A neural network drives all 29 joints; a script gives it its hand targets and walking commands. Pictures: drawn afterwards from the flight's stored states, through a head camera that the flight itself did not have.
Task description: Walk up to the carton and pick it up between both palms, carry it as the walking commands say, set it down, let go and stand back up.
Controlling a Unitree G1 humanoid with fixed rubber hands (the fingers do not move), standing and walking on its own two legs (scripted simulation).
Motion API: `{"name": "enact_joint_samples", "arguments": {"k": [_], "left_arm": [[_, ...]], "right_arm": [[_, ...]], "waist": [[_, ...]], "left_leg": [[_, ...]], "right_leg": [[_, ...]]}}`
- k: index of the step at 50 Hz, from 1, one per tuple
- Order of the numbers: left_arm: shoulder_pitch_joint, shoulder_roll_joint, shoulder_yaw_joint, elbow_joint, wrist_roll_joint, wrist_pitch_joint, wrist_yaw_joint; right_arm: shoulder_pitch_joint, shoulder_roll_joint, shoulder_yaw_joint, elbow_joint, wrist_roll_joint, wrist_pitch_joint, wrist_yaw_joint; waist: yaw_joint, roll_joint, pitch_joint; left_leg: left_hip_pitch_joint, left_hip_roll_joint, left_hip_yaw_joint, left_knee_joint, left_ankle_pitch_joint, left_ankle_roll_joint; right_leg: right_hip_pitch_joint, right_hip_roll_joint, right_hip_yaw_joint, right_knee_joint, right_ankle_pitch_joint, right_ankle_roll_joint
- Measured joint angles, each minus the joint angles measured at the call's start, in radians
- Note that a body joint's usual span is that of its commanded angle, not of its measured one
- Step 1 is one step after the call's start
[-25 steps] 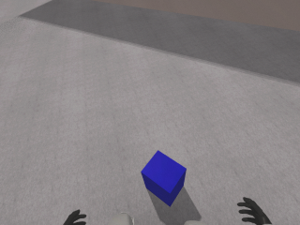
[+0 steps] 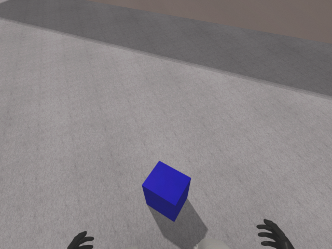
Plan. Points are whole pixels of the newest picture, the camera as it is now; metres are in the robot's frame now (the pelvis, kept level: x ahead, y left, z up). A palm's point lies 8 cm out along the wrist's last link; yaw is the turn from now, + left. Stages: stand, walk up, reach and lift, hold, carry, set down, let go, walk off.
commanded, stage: walk up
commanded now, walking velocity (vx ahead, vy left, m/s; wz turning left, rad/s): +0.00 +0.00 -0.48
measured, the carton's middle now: (166, 192) +0.47 +0.00 -0.61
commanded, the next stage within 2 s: none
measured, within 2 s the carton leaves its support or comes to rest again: neither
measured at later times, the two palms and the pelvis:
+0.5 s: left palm out of the picture +0.02 +0.28 -0.07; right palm out of the picture +0.11 -0.24 -0.11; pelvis -0.01 +0.01 +0.02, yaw -6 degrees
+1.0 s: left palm (33, 230) +0.20 +0.37 -0.11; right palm out of the picture +0.03 -0.11 -0.09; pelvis +0.03 +0.16 +0.00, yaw -20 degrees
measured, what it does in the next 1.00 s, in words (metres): steps to the left, turning right: right foot, then left foot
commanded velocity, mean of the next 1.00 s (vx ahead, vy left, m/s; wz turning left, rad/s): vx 0.04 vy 0.21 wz -0.40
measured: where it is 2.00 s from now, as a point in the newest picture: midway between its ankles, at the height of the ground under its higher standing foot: outside the picture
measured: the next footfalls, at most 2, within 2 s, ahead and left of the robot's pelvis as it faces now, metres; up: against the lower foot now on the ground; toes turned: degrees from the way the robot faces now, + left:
right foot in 0.06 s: +0.05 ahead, -0.12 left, +0.00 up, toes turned -8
left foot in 0.68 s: +0.05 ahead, +0.19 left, +0.00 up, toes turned -5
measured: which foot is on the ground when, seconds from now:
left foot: down 0.00-0.06, up 0.08-0.66, down 0.68-1.00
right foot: up 0.00-0.04, down 0.06-0.68, up 0.70-1.00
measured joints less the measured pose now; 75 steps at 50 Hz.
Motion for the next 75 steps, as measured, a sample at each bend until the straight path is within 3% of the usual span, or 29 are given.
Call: {"name": "enact_joint_samples", "arguments": {"k": [3,5,7,16,26,30,34,36,38,41,43,52,60,62,64,66,71,74,75], "left_arm": [[0.012,0.001,0.000,0.000,0.000,-0.018,0.001],[0.023,-0.017,0.000,0.001,0.000,-0.029,0.006],[0.051,-0.028,0.000,0.000,0.000,-0.040,0.008],[0.138,-0.034,0.000,0.001,0.000,-0.058,0.062],[0.224,-0.033,0.000,0.001,0.000,-0.049,0.073],[0.221,-0.031,0.003,0.001,0.000,-0.036,0.075],[0.179,-0.027,0.004,0.000,0.000,-0.023,0.068],[0.129,-0.016,0.006,0.006,0.000,-0.014,0.068],[0.084,-0.015,0.006,0.005,0.000,-0.007,0.064],[0.028,-0.008,0.006,0.005,0.000,-0.010,0.054],[0.009,-0.007,0.006,0.005,0.000,-0.009,0.054],[0.000,-0.006,0.006,0.005,0.000,0.006,0.051],[-0.033,-0.015,0.006,0.003,0.000,-0.022,0.056],[-0.031,-0.014,0.007,0.005,0.000,-0.038,0.065],[-0.006,-0.017,0.007,0.005,0.000,-0.041,0.075],[0.026,-0.017,0.006,0.005,0.000,-0.041,0.086],[0.085,-0.017,0.006,0.005,0.000,-0.041,0.090],[0.096,-0.019,0.006,0.005,0.000,-0.035,0.080],[0.088,-0.019,0.006,0.005,0.000,-0.028,0.077]], "right_arm": [[0.002,0.000,0.000,0.001,0.000,0.000,0.001],[0.001,0.000,0.000,0.001,0.000,0.017,0.005],[-0.003,0.000,0.000,0.001,0.000,0.025,0.007],[-0.025,-0.001,0.000,0.000,0.000,0.041,0.015],[-0.083,-0.001,0.000,0.000,0.000,0.057,0.030],[-0.103,-0.001,0.000,-0.001,0.000,0.057,0.047],[-0.082,-0.007,0.000,-0.001,0.000,0.038,0.049],[-0.051,0.011,0.000,0.001,0.000,0.036,0.048],[-0.011,0.020,0.000,0.001,0.000,0.036,0.047],[0.029,0.022,0.000,0.000,0.000,0.035,0.034],[0.037,0.022,0.000,0.000,0.000,0.032,0.026],[0.049,0.026,0.000,0.000,0.000,0.019,0.022],[0.054,0.030,0.000,0.000,0.000,0.020,0.022],[0.042,0.025,0.000,0.001,0.000,0.027,0.023],[0.008,0.022,0.000,0.000,0.000,0.038,0.030],[-0.030,0.022,0.000,-0.001,0.000,0.038,0.036],[-0.101,0.021,0.000,-0.001,0.000,0.035,0.058],[-0.105,0.018,0.000,-0.001,0.000,0.015,0.057],[-0.091,0.023,0.000,0.000,0.000,0.011,0.052]], "waist": [[0.006,-0.005,0.002],[0.008,0.015,0.022],[0.010,0.019,0.022],[0.024,0.041,0.021],[0.072,0.051,0.021],[0.076,0.041,0.019],[0.074,0.056,0.018],[0.073,0.027,0.030],[0.069,0.022,0.029],[0.060,0.015,0.028],[0.058,0.006,0.028],[0.056,-0.009,0.028],[0.046,0.003,0.027],[0.047,0.009,0.036],[0.049,0.014,0.038],[0.047,0.008,0.037],[0.052,-0.008,0.035],[0.051,0.003,0.036],[0.051,0.001,0.038]], "left_leg": [[-0.023,-0.009,0.025,0.030,-0.021,-0.013],[-0.046,-0.011,0.017,0.116,-0.149,-0.013],[-0.083,-0.038,0.016,0.221,-0.196,-0.013],[-0.129,-0.109,0.012,0.382,-0.195,-0.013],[-0.128,-0.118,-0.011,0.401,-0.181,-0.013],[-0.088,-0.115,-0.012,0.318,-0.182,-0.013],[0.104,-0.081,-0.014,-0.048,-0.121,-0.012],[0.105,-0.092,0.009,-0.046,-0.084,0.033],[0.117,-0.086,0.023,-0.050,-0.084,0.069],[0.141,-0.083,0.040,-0.062,-0.090,0.094],[0.152,-0.085,0.061,-0.062,-0.100,0.103],[0.179,-0.121,0.205,-0.062,-0.157,0.150],[0.173,-0.147,0.288,-0.042,-0.201,0.162],[0.125,-0.140,0.280,0.076,-0.209,0.149],[0.032,-0.146,0.199,0.266,-0.258,0.113],[-0.040,-0.149,0.133,0.357,-0.264,0.095],[-0.079,-0.105,0.060,0.241,-0.258,0.079],[0.007,-0.068,0.062,0.034,-0.117,0.076],[0.007,-0.066,0.066,0.044,-0.102,0.075]], "right_leg": [[0.050,-0.022,0.001,-0.211,0.022,-0.001],[0.044,-0.014,0.001,-0.202,0.043,-0.013],[0.044,-0.013,0.012,-0.225,0.068,-0.022],[0.050,-0.004,0.029,-0.317,0.130,-0.031],[0.050,-0.038,0.115,-0.356,0.176,0.019],[0.049,-0.054,0.151,-0.371,0.189,0.030],[0.037,-0.024,0.175,-0.348,0.160,0.039],[-0.017,-0.025,0.175,-0.198,0.040,0.039],[-0.073,0.010,0.174,0.011,0.022,0.039],[-0.110,0.044,0.176,0.224,0.026,0.039],[-0.113,0.046,0.176,0.278,0.034,0.039],[-0.114,-0.003,0.151,0.264,0.034,0.039],[-0.069,-0.004,0.121,-0.130,0.036,0.033],[-0.046,-0.013,0.121,-0.183,0.107,0.026],[-0.046,-0.018,0.130,-0.184,0.101,0.034],[-0.046,-0.032,0.146,-0.202,0.104,0.037],[-0.047,-0.070,0.179,-0.253,0.134,0.086],[-0.047,-0.059,0.193,-0.248,0.129,0.099],[-0.051,-0.054,0.193,-0.212,0.074,0.098]]}}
